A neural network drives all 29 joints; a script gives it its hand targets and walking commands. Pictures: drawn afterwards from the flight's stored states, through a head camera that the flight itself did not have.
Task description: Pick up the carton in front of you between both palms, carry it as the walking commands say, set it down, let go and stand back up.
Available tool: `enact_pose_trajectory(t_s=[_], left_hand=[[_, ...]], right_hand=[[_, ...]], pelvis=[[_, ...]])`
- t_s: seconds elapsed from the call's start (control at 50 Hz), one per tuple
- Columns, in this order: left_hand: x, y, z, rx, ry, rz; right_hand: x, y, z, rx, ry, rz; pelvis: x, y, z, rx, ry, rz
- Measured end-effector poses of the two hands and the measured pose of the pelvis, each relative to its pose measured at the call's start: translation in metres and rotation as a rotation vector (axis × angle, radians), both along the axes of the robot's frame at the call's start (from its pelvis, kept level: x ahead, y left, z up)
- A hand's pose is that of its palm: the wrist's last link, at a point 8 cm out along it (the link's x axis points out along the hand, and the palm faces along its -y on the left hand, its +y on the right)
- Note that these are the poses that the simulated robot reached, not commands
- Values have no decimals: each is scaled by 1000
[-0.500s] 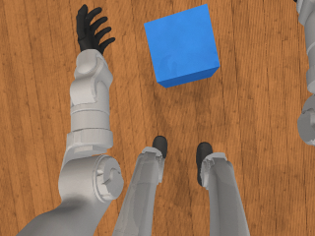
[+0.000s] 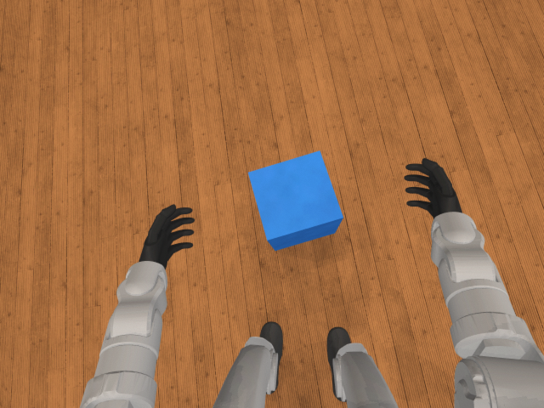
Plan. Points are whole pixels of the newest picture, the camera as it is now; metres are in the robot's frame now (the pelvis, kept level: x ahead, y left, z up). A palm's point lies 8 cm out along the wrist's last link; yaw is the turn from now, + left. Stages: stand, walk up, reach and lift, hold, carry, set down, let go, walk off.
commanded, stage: let go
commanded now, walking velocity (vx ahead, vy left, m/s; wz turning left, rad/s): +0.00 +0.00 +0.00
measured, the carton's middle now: (295, 205) +0.53 +0.04 -0.60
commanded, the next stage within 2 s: stand in 1.02 s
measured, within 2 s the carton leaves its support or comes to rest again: neither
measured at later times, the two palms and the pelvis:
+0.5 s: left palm (101, 348) +0.21 +0.25 -0.01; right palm (499, 314) +0.27 -0.21 -0.03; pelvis +0.06 +0.01 +0.05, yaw +2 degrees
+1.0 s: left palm (101, 348) +0.21 +0.24 -0.01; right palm (527, 369) +0.21 -0.22 -0.02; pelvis +0.05 +0.00 +0.05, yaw +2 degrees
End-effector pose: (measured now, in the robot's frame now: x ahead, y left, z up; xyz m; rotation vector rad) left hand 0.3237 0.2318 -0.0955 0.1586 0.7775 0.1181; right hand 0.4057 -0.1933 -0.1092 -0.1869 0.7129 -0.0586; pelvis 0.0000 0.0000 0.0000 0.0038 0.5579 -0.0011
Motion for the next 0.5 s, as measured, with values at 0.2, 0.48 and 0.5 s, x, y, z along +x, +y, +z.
enact_pose_trajectory(t_s=[0.2, 0.48, 0.5], left_hand=[[-67, 20, 42, -19, 17, 14], [-117, 19, 81, -14, 24, 13], [-117, 17, 81, -15, 22, 9]], right_hand=[[-57, 2, 38, 1, 21, 22], [-134, -14, 79, 1, 49, 25], [-139, -17, 81, 0, 52, 23]], pelvis=[[27, 14, 26, -7, -190, 19], [57, 11, 51, 2, -438, 34], [58, 10, 52, 3, -454, 34]])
